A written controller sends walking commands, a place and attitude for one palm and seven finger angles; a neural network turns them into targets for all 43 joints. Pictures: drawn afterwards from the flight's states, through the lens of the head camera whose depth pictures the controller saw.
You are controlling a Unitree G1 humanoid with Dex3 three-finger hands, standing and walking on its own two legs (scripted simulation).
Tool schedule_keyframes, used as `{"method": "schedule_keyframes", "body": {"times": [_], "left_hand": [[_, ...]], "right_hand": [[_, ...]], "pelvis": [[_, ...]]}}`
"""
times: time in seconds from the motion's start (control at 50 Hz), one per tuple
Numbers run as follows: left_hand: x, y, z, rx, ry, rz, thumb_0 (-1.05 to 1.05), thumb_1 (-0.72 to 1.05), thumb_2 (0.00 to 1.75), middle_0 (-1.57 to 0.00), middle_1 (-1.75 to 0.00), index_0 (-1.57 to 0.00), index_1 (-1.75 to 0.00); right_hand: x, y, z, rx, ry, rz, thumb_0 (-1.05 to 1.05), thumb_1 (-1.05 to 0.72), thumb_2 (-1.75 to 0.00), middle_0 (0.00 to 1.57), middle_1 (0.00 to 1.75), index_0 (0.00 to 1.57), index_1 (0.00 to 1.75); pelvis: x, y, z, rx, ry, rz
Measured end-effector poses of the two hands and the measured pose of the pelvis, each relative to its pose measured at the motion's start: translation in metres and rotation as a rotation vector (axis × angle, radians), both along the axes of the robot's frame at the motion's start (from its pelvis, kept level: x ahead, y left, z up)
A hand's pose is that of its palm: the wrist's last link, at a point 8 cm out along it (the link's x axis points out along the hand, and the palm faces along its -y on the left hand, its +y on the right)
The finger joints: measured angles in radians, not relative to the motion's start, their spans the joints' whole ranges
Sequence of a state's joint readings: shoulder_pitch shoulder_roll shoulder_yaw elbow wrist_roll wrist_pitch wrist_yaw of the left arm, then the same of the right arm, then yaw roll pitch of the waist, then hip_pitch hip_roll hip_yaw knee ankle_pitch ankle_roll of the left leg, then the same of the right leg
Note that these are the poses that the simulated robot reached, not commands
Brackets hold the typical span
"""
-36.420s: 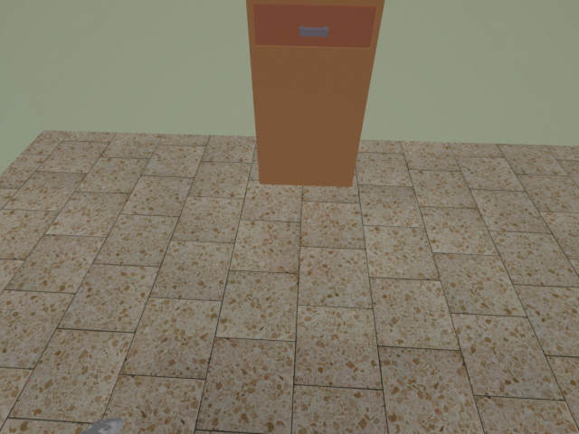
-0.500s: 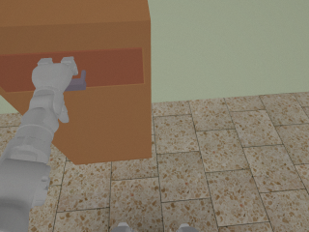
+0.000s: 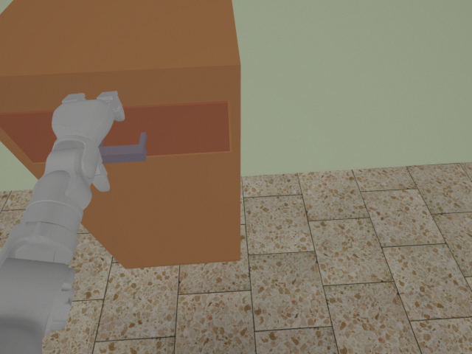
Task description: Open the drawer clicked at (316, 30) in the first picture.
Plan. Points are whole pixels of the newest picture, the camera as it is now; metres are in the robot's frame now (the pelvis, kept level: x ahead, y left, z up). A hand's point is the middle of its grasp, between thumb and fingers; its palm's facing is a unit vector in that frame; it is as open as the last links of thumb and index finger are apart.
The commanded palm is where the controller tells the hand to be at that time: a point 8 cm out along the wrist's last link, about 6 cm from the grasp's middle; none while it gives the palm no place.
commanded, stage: lift the fingers back up to retry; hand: left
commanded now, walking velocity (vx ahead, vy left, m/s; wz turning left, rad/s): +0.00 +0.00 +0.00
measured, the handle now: (120, 146) +0.50 +0.24 +0.04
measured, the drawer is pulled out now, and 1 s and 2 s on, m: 0.00 0.00 0.00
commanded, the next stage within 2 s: re-aim the fingers above the handle in 0.12 s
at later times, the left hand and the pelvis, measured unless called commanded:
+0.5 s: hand (99, 143) +0.45 +0.24 +0.10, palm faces +0.01 +0.00 -1.00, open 13.8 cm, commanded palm +0.43 +0.23 +0.16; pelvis +0.00 -0.01 +0.00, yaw +1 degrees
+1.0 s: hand (87, 150) +0.44 +0.26 +0.10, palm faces -0.03 +0.02 -1.00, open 13.8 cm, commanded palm +0.42 +0.24 +0.16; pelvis -0.01 -0.01 +0.00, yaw +0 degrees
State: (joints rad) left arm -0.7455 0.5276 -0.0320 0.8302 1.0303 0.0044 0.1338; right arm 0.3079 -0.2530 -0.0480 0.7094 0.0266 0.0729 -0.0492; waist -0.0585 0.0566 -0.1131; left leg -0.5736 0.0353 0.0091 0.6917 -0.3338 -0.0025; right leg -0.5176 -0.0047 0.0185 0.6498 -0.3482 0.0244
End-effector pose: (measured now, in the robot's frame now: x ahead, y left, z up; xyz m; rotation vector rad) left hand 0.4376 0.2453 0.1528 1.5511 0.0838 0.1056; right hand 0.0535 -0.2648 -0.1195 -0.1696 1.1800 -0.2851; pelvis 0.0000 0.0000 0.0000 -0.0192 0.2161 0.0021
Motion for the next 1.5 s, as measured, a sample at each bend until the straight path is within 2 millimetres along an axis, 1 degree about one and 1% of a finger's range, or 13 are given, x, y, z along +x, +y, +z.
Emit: {"method": "schedule_keyframes", "body": {"times": [0.16, 0.3, 0.42, 0.54, 0.66, 0.76, 0.88, 0.98, 1.1, 1.2, 1.28, 1.4, 1.5], "left_hand": [[-0.005, -0.007, 0.002, 0.000, 0.061, -0.005, 0.00, -0.49, 0.30, -0.32, -1.20, -0.34, -1.21], [-0.009, -0.018, -0.005, -0.013, 0.061, -0.065, 0.00, -0.49, 0.30, -0.32, -1.20, -0.33, -1.21], [-0.009, -0.015, 0.002, -0.002, -0.004, -0.039, 0.00, -0.49, 0.30, -0.32, -1.20, -0.32, -1.20], [-0.008, -0.004, 0.004, 0.024, 0.029, 0.042, 0.00, -0.49, 0.30, -0.32, -1.20, -0.32, -1.20], [-0.009, -0.020, -0.001, -0.003, 0.083, -0.030, 0.00, -0.49, 0.30, -0.32, -1.20, -0.32, -1.20], [-0.009, -0.030, -0.001, -0.034, 0.043, -0.099, 0.00, -0.49, 0.30, -0.32, -1.20, -0.32, -1.20], [-0.011, -0.005, 0.006, 0.007, -0.021, -0.010, 0.00, -0.49, 0.30, -0.32, -1.20, -0.32, -1.20], [-0.020, 0.011, 0.005, 0.039, 0.024, 0.060, 0.00, -0.49, 0.30, -0.32, -1.20, -0.32, -1.20], [-0.022, -0.017, -0.006, -0.003, 0.089, -0.056, -0.01, -0.49, 0.30, -0.32, -1.20, -0.32, -1.20], [-0.012, -0.046, 0.000, -0.022, 0.008, -0.175, 0.00, -0.49, 0.30, -0.32, -1.20, -0.32, -1.20], [0.000, -0.044, 0.011, -0.001, -0.063, -0.139, 0.00, -0.49, 0.30, -0.36, -1.23, -0.32, -1.20], [0.004, -0.046, 0.017, 0.023, -0.051, -0.066, 0.00, -0.49, 0.30, -0.40, -1.26, -0.38, -1.27], [0.001, -0.029, 0.016, 0.036, 0.028, 0.029, 0.00, -0.49, 0.30, -0.36, -1.23, -0.37, -1.26]], "right_hand": [[0.025, -0.002, 0.004, 0.010, -0.046, 0.031, 0.01, -0.90, -0.90, 0.20, 0.30, 0.20, 0.30], [0.032, -0.008, 0.006, -0.001, -0.057, 0.042, 0.01, -0.90, -0.90, 0.20, 0.30, 0.20, 0.30], [0.025, -0.011, 0.002, 0.005, -0.035, 0.037, 0.01, -0.90, -0.90, 0.20, 0.30, 0.20, 0.30], [0.011, -0.014, -0.001, 0.015, -0.002, 0.017, 0.01, -0.90, -0.90, 0.20, 0.30, 0.20, 0.30], [0.001, -0.018, 0.001, -0.002, 0.017, 0.001, 0.01, -0.90, -0.90, 0.20, 0.30, 0.20, 0.30], [-0.001, -0.019, 0.004, -0.015, 0.002, -0.014, 0.01, -0.90, -0.90, 0.20, 0.30, 0.20, 0.30], [0.000, -0.015, 0.002, -0.003, -0.014, -0.014, 0.01, -0.90, -0.90, 0.20, 0.30, 0.20, 0.30], [0.001, -0.011, 0.001, 0.013, -0.007, 0.004, 0.01, -0.90, -0.90, 0.20, 0.30, 0.20, 0.30], [0.008, -0.007, 0.005, -0.009, -0.020, 0.028, 0.01, -0.90, -0.90, 0.20, 0.30, 0.20, 0.30], [0.013, -0.005, 0.007, -0.019, -0.055, 0.028, 0.01, -0.90, -0.90, 0.20, 0.30, 0.20, 0.30], [0.008, -0.003, 0.002, -0.002, -0.051, 0.018, 0.01, -0.90, -0.90, 0.20, 0.30, 0.20, 0.30], [-0.008, 0.001, -0.006, 0.040, -0.008, -0.002, 0.01, -0.90, -0.90, 0.20, 0.30, 0.20, 0.30], [-0.021, -0.004, -0.005, 0.039, 0.003, -0.039, 0.01, -0.90, -0.90, 0.21, 0.30, 0.20, 0.30]], "pelvis": [[0.003, -0.004, 0.003, 0.006, -0.020, 0.005], [0.001, -0.008, 0.003, 0.010, -0.024, 0.009], [0.000, -0.012, 0.002, 0.011, -0.017, 0.010], [-0.001, -0.014, 0.003, 0.011, -0.018, 0.010], [0.000, -0.014, 0.004, 0.011, -0.030, 0.010], [-0.002, -0.012, 0.004, 0.012, -0.032, 0.001], [-0.005, -0.011, 0.003, 0.012, -0.021, -0.009], [-0.006, -0.009, 0.004, 0.010, -0.024, 0.001], [-0.007, -0.006, 0.005, 0.008, -0.044, 0.021], [-0.011, -0.004, 0.003, 0.008, -0.036, 0.013], [-0.013, -0.004, 0.001, 0.011, -0.020, 0.000], [-0.016, -0.007, 0.002, 0.019, -0.015, -0.019], [-0.016, -0.012, 0.005, 0.023, -0.027, -0.028]]}}
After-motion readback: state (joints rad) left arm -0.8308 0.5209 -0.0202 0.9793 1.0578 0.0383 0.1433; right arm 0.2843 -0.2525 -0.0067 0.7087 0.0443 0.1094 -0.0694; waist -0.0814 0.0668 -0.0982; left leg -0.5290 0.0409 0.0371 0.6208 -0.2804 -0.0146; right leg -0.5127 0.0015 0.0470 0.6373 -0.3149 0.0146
